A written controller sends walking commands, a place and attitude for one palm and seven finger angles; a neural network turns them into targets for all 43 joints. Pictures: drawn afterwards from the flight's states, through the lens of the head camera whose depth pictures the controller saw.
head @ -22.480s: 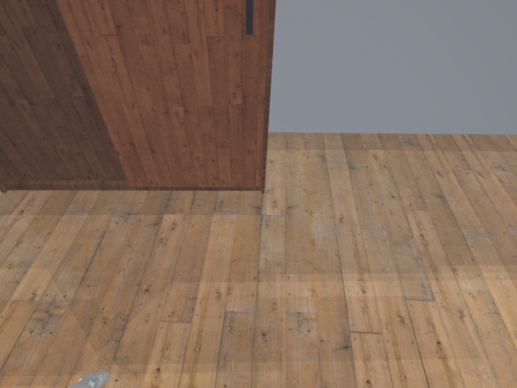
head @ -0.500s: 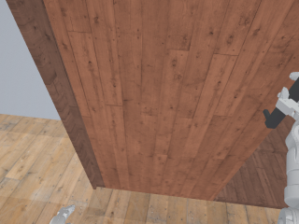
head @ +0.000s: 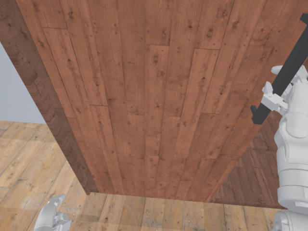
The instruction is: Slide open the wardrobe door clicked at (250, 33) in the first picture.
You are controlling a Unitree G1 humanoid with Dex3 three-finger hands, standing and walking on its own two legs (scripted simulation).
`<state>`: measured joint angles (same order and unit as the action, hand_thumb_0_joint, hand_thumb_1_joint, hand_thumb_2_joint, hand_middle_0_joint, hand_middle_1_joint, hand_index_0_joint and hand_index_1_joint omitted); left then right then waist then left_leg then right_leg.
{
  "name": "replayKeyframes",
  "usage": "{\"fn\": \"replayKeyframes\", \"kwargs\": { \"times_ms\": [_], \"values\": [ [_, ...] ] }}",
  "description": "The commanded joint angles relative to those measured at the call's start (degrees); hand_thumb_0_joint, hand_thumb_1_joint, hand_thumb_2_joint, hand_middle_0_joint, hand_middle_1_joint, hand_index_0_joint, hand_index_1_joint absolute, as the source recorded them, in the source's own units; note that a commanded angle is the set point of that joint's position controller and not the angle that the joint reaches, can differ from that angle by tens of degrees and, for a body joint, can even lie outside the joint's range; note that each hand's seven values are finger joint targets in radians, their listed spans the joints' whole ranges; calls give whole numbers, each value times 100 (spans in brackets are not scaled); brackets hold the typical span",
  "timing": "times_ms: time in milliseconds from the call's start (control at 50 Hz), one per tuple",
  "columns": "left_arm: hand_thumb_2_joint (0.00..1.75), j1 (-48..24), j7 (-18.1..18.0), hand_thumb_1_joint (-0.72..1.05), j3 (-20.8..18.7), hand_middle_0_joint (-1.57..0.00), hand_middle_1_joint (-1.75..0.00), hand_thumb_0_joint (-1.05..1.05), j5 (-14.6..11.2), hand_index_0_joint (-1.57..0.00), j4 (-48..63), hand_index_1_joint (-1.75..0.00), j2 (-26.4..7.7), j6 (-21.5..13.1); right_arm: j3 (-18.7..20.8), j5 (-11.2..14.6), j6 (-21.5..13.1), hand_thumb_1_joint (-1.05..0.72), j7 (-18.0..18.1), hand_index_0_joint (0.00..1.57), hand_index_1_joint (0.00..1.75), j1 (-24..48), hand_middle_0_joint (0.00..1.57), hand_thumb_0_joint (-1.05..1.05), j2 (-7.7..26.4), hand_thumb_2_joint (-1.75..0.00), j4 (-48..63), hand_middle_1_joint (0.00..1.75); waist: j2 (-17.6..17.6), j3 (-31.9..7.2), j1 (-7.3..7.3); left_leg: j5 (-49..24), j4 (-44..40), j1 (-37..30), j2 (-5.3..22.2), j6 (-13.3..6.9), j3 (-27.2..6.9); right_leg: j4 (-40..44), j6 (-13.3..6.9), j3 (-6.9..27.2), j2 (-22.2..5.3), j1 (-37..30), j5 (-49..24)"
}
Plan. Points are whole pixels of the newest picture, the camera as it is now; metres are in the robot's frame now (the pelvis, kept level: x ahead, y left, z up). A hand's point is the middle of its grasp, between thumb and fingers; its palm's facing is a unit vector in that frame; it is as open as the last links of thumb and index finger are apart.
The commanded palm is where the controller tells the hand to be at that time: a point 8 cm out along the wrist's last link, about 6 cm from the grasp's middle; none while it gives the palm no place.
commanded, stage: stop walking and hold the door there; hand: right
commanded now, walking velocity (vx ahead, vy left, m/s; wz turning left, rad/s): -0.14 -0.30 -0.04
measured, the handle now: (277, 77) +0.45 -0.26 +0.23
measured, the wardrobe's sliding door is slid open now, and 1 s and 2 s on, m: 0.59 0.59 0.59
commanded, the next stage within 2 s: loosen the grip on the handle in 1.46 s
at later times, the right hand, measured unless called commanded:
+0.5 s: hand (272, 98) +0.40 -0.24 +0.20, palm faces +0.03 +0.99 -0.10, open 6.6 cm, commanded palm +0.37 -0.29 +0.20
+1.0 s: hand (271, 97) +0.39 -0.24 +0.20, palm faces +0.08 +0.99 -0.11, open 6.4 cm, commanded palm +0.37 -0.28 +0.20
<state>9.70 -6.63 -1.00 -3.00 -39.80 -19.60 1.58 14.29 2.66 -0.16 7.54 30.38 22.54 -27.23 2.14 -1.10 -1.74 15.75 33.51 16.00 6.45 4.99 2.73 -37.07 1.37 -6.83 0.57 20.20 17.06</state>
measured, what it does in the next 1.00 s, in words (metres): steps to the right: left foot, then right foot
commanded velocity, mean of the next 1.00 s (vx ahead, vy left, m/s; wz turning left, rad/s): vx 0.04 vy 0.08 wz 0.00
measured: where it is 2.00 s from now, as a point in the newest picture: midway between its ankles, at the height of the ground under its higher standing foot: outside the picture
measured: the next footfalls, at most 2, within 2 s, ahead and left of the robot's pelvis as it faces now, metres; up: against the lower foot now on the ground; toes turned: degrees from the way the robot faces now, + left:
left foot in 0.26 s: -0.03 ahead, +0.05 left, +0.00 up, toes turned +11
right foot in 0.40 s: +0.06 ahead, -0.22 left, +0.00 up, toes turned +8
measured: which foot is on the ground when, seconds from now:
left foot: down 0.00-0.04, up 0.06-0.24, down 0.26-0.40, up 0.42-0.74, down 0.76-1.00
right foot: down 0.00-0.24, up 0.26-0.38, down 0.40-1.00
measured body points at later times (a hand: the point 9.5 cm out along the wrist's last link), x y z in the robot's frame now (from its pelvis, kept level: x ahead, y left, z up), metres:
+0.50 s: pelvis -0.03 -0.13 +0.00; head +0.01 -0.14 +0.45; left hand +0.10 +0.12 -0.10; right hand +0.39 -0.30 +0.21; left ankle -0.06 +0.02 -0.69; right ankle +0.02 -0.23 -0.72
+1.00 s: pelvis -0.04 -0.12 +0.01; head -0.04 -0.11 +0.46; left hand +0.07 +0.17 -0.09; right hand +0.38 -0.29 +0.21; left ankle -0.07 -0.01 -0.72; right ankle +0.02 -0.23 -0.72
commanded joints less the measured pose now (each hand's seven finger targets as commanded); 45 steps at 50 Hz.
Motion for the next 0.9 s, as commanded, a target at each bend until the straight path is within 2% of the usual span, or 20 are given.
{"fn": "replayKeyframes", "kwargs": {
  "times_ms": [0,20,60,100,140,180,200,220,260,280,300,320,340,380,400,440,660,700,760,880],
  "values": [
    [90,-760,-74,90,-222,-20,-30,0,39,-20,826,-30,-626,-186,725,-50,-449,-90,126,45,140,2174,45,0,2082,-90,1606,140,150,-1475,179,-1653,590,356,583,-406,32,921,-313,1097,-1106,-1418,-2748],
    [90,-734,-42,90,-164,-20,-30,0,35,-20,945,-30,-516,-180,443,15,-498,-90,49,45,140,2183,45,0,1734,-90,1726,140,1215,-1638,223,1185,1584,724,-26,-244,197,1475,-642,1592,-1801,-1660,-3739],
    [90,-894,91,90,-11,-20,-30,0,51,-20,1151,-30,-237,-350,-452,-1,-647,-90,-112,45,140,2643,45,0,665,-90,2332,140,954,-1821,204,2099,3428,994,-404,-409,-116,1771,-618,1636,-1808,-1717,-3205],
    [90,-854,73,90,-104,-20,-30,0,20,-20,1080,-30,-308,-485,-703,161,-663,-90,-148,45,140,2654,45,0,310,-90,2536,140,177,-2103,227,1667,3377,780,-500,-390,34,1809,459,1160,-1520,-1989,-3476],
    [90,-914,118,90,-256,-20,-30,0,151,-20,1099,-30,-377,-602,-512,132,-568,-90,-134,45,140,2473,45,0,460,-90,2539,140,668,-1835,480,1522,1889,-380,-723,-472,707,2166,1666,-5,-854,-1494,-3930],
    [90,-768,231,90,-230,-20,-30,0,198,-20,1081,-30,-275,-734,-309,181,-561,-90,-128,45,140,2347,45,0,589,-90,2563,140,1063,-1748,567,1457,-529,-1518,-756,-771,1153,1050,2184,-529,-272,-1204,-5137],
    [90,-599,280,90,-219,-20,-30,0,153,-20,934,-30,-362,-705,-69,41,-608,-90,-107,45,140,2336,45,0,962,-90,2500,140,-243,-1812,640,430,-1709,-1327,109,-1269,433,-1019,1912,-425,34,-1235,-3804],
    [90,-524,280,90,-133,-20,-30,0,17,-20,852,-30,-280,-587,-180,-54,-673,-90,-156,45,140,2625,45,0,1048,-90,2550,140,-2525,-1564,581,-1234,-1611,-866,1597,-2096,-1537,-3296,868,773,-190,-254,326],
    [90,-584,272,90,78,-20,-30,0,105,-20,1019,-30,31,-596,-134,61,-562,-90,-248,45,140,3391,45,0,1044,-90,2710,140,-1077,-1100,320,-3251,-1050,-1238,2031,-1974,-1487,-2821,-443,1689,-481,969,1653],
    [90,-747,442,90,311,-20,-30,0,232,-20,1067,-30,360,-717,-242,-119,-596,-90,-296,45,140,3456,45,0,1002,-90,2875,140,-822,-1024,227,-2509,-744,-1145,1757,-1282,-1405,-1393,-192,1554,-817,780,1597],
    [90,-458,288,90,85,-20,-30,0,181,-20,887,-30,14,-645,582,-91,-614,-90,-210,45,140,2963,45,0,1631,-90,2733,140,-1102,-1712,218,-3095,-336,-1910,949,-1289,-146,-637,30,436,-280,454,767],
    [90,-544,168,90,54,-20,-30,0,165,-20,887,-30,-63,-628,174,-22,-628,-90,-247,45,140,2884,45,0,1183,-90,2796,140,-1194,-1820,191,-3729,218,-1846,767,-1132,-131,334,45,284,-178,-169,-202],
    [90,-594,130,90,88,-20,-30,0,134,-20,863,-30,-18,-630,-170,0,-666,-90,-244,45,140,2956,45,0,791,-90,3140,140,-368,-2251,88,-3215,919,-1416,415,-733,231,890,-18,221,-273,-1369,-2287],
    [90,-768,191,90,-22,-20,-30,0,159,-20,1062,-30,-152,-613,-232,107,-724,-90,-226,45,140,2928,45,0,625,-90,3547,140,2185,-2463,199,1758,2287,665,-588,-312,-177,978,-896,2543,-2085,-2898,-5885],
    [90,-811,270,90,15,-20,-30,0,134,-20,1081,-30,-24,-578,-493,89,-697,-90,-310,45,140,2866,45,0,254,-90,3166,140,1520,-1933,239,2138,2379,568,-606,-358,-432,1386,-939,2650,-2235,-2312,-3889],
    [90,-641,229,90,43,-20,-30,0,208,-20,938,-30,-46,-703,-717,164,-600,-90,-334,45,140,2763,45,0,21,-90,3196,140,531,-1556,38,1666,1999,878,-606,-327,-358,1461,-989,2734,-2216,-2132,-3903],
    [90,-675,297,90,12,-20,-30,0,152,-20,961,-30,-156,-691,-698,165,-456,-90,-332,45,140,2915,45,0,202,-90,2876,140,1058,-1952,123,642,-89,-335,-750,-422,-2,1333,-683,1537,-1938,-2001,-2671],
    [90,-639,265,90,31,-20,-30,0,151,-20,967,-30,-193,-643,-586,122,-475,-90,-317,45,140,2968,45,0,397,-90,2828,140,712,-2003,165,-35,-1021,-1019,-589,-513,-29,1133,-464,1265,-1652,-1597,-2106],
    [90,-599,201,90,87,-20,-30,0,146,-20,943,-30,5,-566,-305,89,-437,-90,-200,45,140,3055,45,0,811,-90,2466,140,-820,-1822,70,-792,-1290,-1252,839,-1101,-984,223,-4,406,-912,-506,-511],
    [90,-513,47,90,70,-20,-30,0,126,-20,774,-30,-76,-565,-226,144,-384,-90,-150,45,140,2733,45,0,716,-90,1935,140,-525,-1712,214,-2234,-667,-1241,677,-780,-518,469,-88,431,-660,-621,-1115]
  ]
}}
